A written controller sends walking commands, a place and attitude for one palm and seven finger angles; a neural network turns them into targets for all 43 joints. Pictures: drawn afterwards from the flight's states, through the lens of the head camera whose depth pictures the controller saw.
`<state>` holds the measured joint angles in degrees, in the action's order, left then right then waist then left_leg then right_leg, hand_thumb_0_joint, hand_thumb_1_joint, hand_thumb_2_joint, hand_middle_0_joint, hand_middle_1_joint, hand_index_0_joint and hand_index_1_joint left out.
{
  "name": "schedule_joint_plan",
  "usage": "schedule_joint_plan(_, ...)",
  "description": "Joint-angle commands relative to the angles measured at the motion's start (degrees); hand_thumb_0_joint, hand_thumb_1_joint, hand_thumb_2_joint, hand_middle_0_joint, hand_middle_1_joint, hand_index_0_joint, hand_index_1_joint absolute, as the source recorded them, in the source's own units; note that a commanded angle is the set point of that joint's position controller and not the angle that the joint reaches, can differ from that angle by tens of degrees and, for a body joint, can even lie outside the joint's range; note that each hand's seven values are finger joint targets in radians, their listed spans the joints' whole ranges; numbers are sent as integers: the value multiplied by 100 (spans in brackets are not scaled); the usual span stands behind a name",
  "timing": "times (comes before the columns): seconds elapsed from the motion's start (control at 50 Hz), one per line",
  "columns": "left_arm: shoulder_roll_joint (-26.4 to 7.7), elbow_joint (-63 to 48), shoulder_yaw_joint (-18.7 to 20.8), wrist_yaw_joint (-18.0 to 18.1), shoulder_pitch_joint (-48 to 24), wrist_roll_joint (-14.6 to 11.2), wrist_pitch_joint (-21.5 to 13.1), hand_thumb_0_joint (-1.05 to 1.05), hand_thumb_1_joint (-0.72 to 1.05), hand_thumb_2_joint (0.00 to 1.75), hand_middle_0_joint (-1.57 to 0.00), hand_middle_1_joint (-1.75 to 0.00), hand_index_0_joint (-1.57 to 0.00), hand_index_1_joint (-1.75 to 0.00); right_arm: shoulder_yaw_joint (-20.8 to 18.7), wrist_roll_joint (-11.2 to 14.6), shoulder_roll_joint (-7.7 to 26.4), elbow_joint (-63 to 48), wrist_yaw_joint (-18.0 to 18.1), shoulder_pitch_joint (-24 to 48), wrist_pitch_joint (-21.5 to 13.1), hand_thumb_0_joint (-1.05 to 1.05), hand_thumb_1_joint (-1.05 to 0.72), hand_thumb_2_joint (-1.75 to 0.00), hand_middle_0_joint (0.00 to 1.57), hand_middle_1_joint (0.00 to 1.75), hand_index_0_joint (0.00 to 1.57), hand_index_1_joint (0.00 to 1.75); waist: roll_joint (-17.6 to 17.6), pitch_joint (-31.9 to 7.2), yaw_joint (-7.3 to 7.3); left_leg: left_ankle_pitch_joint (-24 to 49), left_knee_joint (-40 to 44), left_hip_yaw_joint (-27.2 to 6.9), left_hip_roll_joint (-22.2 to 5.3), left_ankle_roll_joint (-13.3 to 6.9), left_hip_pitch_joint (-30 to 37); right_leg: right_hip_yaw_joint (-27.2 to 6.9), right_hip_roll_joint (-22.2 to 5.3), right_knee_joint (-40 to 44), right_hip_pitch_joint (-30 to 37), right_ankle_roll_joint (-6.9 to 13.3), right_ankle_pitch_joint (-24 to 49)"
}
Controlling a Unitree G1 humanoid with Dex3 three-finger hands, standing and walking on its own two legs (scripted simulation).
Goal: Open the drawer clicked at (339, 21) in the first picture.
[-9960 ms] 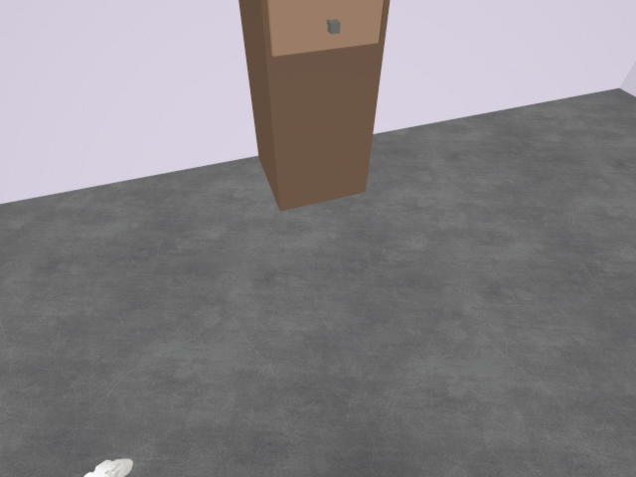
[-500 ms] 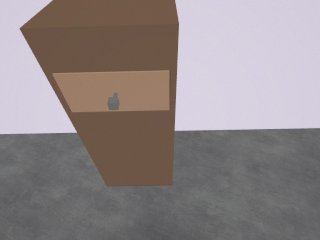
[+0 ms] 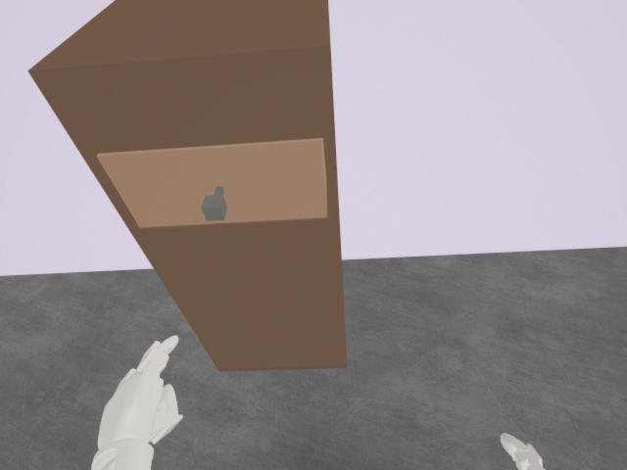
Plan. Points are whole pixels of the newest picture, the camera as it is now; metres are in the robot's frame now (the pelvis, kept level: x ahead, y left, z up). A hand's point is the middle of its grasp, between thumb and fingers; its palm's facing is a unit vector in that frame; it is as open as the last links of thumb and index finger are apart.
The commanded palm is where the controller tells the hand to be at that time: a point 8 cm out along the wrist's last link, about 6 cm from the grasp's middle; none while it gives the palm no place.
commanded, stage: raise the hand with hooked fingers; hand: left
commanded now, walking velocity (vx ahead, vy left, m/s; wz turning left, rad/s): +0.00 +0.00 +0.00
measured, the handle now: (216, 201) +0.55 +0.21 +0.04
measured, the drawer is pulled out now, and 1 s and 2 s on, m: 0.00 0.00 0.00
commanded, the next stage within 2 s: move the hooked fingers above the handle in 1.68 s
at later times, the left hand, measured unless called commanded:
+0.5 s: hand (154, 367) +0.24 +0.22 +0.03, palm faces +0.19 -0.08 -0.98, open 10.3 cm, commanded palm +0.19 +0.22 +0.07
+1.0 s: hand (120, 302) +0.29 +0.25 +0.10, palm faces +0.15 -0.07 -0.99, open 13.1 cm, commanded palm +0.25 +0.25 +0.16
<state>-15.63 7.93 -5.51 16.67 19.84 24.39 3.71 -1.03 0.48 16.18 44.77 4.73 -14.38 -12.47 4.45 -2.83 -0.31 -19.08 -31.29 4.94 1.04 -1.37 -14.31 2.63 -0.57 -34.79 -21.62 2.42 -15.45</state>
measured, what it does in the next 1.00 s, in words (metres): stands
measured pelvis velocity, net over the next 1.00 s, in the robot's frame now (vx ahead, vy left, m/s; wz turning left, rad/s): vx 0.00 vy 0.02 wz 0.00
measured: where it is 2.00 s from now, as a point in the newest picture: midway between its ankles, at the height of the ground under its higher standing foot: outside the picture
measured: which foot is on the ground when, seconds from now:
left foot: down 0.00-1.00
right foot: down 0.00-1.00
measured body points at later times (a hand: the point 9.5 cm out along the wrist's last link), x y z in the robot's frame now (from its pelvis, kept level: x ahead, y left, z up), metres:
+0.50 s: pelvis -0.01 -0.01 -0.02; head +0.02 -0.05 +0.43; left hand +0.22 +0.22 +0.09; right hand +0.24 -0.18 -0.11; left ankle -0.03 +0.11 -0.73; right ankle +0.03 -0.09 -0.73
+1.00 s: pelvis +0.00 +0.02 +0.01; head +0.01 -0.02 +0.45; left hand +0.27 +0.25 +0.16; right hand +0.22 -0.20 -0.10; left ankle -0.03 +0.11 -0.73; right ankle +0.03 -0.09 -0.73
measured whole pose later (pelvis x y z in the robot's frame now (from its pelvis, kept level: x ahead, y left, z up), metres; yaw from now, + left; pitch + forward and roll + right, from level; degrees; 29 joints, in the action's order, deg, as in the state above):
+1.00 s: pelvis +0.00 +0.02 +0.01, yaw +0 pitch +0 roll +0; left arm -24.6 -3.8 -5.4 8.9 0.6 54.9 7.7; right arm -0.5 0.2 14.6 36.3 1.0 -4.7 6.4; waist 5.0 -0.4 -5.3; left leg -17.8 -27.6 3.4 2.2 -2.6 -10.2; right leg 2.3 -1.0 -29.5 -16.6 0.8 -13.2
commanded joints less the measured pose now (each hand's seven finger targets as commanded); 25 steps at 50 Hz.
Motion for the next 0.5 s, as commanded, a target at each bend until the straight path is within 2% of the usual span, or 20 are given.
schedule_joint_plan(0.0, 198, -366, -297, 427, 2237, 1988, -144, 0, 62, 78, -22, -48, -22, -48, -280, -297, 531, -1777, -434, 1123, 302, 0, -90, -90, 20, 30, 20, 30, -1947, 176, -575, 748, 89, -412, 155, 57, -1119, -707, 69, 691, 66, 113, -534)
schedule_joint_plan(0.02, -53, -203, 18, 439, 2694, 2331, -176, 0, 60, 77, -22, -50, -22, -50, -298, -268, 507, -1791, -580, 1191, 613, 0, -90, -90, 20, 30, 20, 30, -2095, 15, -806, 978, 63, -361, 131, 91, -1433, -838, 46, 523, 362, 147, 92)
schedule_joint_plan(0.04, -149, -469, 55, 450, 2529, 2623, -276, 0, 57, 76, -22, -51, -22, -51, -238, -226, 474, -1935, -689, 1333, 891, 0, -90, -90, 20, 30, 20, 30, -2167, -176, -843, 1085, 37, -309, 144, 118, -1610, -888, 13, 320, 569, 157, 626)
schedule_joint_plan(0.06, -304, -776, 158, 488, 2284, 2833, -386, 0, 55, 75, -22, -53, -22, -53, -205, -196, 439, -2109, -759, 1546, 1073, 0, -90, -90, 20, 30, 20, 30, -2106, -236, -866, 1046, 11, -249, 172, 115, -1712, -991, -12, 263, 654, 145, 794)
schedule_joint_plan(0.08, -474, -991, 302, 562, 2050, 3045, -475, 0, 53, 74, -23, -54, -23, -54, -189, -181, 405, -2224, -815, 1659, 1205, 0, -90, -90, 20, 30, 20, 30, -1895, -349, -886, 1029, -28, -220, 202, 108, -1734, -1067, -1, 178, 710, 151, 799)
schedule_joint_plan(0.12, -914, -1625, 658, 809, 1458, 3414, -552, 0, 48, 72, -23, -57, -23, -57, -179, -228, 344, -2329, -865, 1814, 1416, 0, -90, -90, 20, 30, 20, 30, -1136, -610, -953, 993, -165, -203, 275, 84, -1641, -1230, 33, 53, 772, 199, 826)
schedule_joint_plan(0.14, -960, -2011, 631, 945, 934, 3625, -512, 0, 46, 71, -23, -58, -23, -58, -189, -286, 303, -2382, -870, 1860, 1503, 0, -90, -90, 20, 30, 20, 30, -568, -848, -906, 872, -227, -187, 304, 58, -1604, -1316, 47, -7, 684, 219, 716)
schedule_joint_plan(0.16, -1026, -2090, 758, 1104, 818, 3751, -514, 0, 43, 70, -23, -60, -23, -60, -203, -308, 194, -2395, -843, 1734, 1528, 0, -90, -90, 20, 30, 20, 30, -231, -1168, -896, 963, -339, -186, 298, 38, -1415, -1310, 98, -116, 697, 243, 847)
schedule_joint_plan(0.18, -1051, -2286, 733, 1249, 415, 3868, -524, 0, 41, 69, -24, -62, -24, -62, -203, -337, 176, -2378, -804, 1729, 1549, 0, -90, -90, 20, 30, 20, 30, 53, -1392, -821, 1096, -466, -223, 297, 17, -1259, -1375, 140, -205, 509, 263, 1084)
schedule_joint_plan(0.2, -1194, -2519, 810, 1386, -73, 3969, -551, 0, 39, 68, -24, -63, -24, -63, -223, -384, 171, -2341, -767, 1683, 1544, 0, -90, -90, 20, 30, 20, 30, 169, -1738, -705, 1171, -643, -297, 305, 0, -1042, -1495, 148, -283, 321, 267, 1088)
schedule_joint_plan(0.22, -1370, -2919, 884, 1510, -749, 4062, -574, 0, 36, 67, -24, -64, -24, -64, -234, -459, 177, -2275, -716, 1650, 1561, 0, -90, -90, 20, 30, 20, 30, 93, -1856, -543, 1106, -835, -398, 315, -27, -907, -1548, 148, -299, 38, 242, 836)
schedule_joint_plan(0.26, -1202, -2940, 618, 1634, -1406, 4024, -646, 0, 32, 65, -24, -68, -24, -68, -250, -485, 153, -2206, -647, 1646, 1487, 0, -90, -90, 20, 30, 20, 30, 50, -1766, -239, 883, -1123, -453, 310, -72, -567, -1544, 66, -152, -607, 193, 255)
schedule_joint_plan(0.28, -1193, -2988, 547, 1626, -1624, 3961, -746, 0, 29, 64, -24, -69, -24, -69, -249, -498, 174, -2189, -623, 1622, 1428, 0, -90, -90, 20, 30, 20, 30, 47, -1671, -137, 730, -1212, -483, 300, -79, -475, -1490, 50, -92, -856, 171, -37)
schedule_joint_plan(0.3, -1204, -2931, 504, 1598, -1692, 3902, -840, 0, 27, 63, -25, -70, -25, -70, -238, -511, 175, -2172, -593, 1614, 1385, 0, -90, -90, 20, 30, 20, 30, -100, -1560, -81, 646, -1281, -483, 301, -98, -466, -1446, 42, -41, -951, 148, -148)
schedule_joint_plan(0.32, -1109, -2875, 370, 1528, -1904, 3791, -894, 0, 25, 62, -25, -72, -25, -72, -209, -521, 163, -2152, -573, 1649, 1372, 0, -90, -90, 20, 30, 20, 30, -389, -1353, 49, 489, -1297, -544, 300, -127, -544, -1422, 35, 71, -1000, 106, -293)
schedule_joint_plan(0.34, -1101, -2651, 355, 1447, -1872, 3695, -895, 0, 22, 61, -25, -74, -25, -74, -218, -513, 178, -2120, -546, 1647, 1343, 0, -90, -90, 20, 30, 20, 30, -529, -1257, 70, 398, -1228, -528, 294, -141, -635, -1325, 35, 118, -842, 63, -273)
schedule_joint_plan(0.38, -998, -2280, 262, 1191, -1664, 3536, -620, 0, 18, 59, -25, -76, -25, -76, -177, -449, 187, -2094, -512, 1718, 1360, 0, -90, -90, 20, 30, 20, 30, -580, -1216, -17, 440, -922, -523, 260, -131, -818, -997, 44, 121, -344, 5, 68)
schedule_joint_plan(0.4, -975, -2055, 260, 1025, -1402, 3489, -376, 0, 15, 58, -25, -78, -25, -78, -158, -409, 176, -2095, -495, 1735, 1409, 0, -90, -90, 20, 30, 20, 30, -648, -1284, -150, 575, -753, -479, 242, -118, -905, -870, 41, 121, 2, -16, 341)
schedule_joint_plan(0.44, -1033, -1732, 332, 626, -780, 3352, 142, 0, 11, 56, -26, -81, -26, -81, -89, -252, 172, -2120, -479, 1826, 1547, 0, -90, -90, 20, 30, 20, 30, -870, -1250, -413, 770, -406, -419, 201, -55, -1067, -920, 24, 226, 633, -18, 641)
schedule_joint_plan(0.48, -1258, -1874, 442, 279, -650, 3282, 415, 0, 6, 54, -26, -84, -26, -84, 11, -170, 187, -2183, -481, 1901, 1631, 0, -90, -90, 20, 30, 20, 30, -1004, -1163, -555, 1007, -107, -432, 147, -16, -1063, -911, 17, 215, 1060, -21, 908)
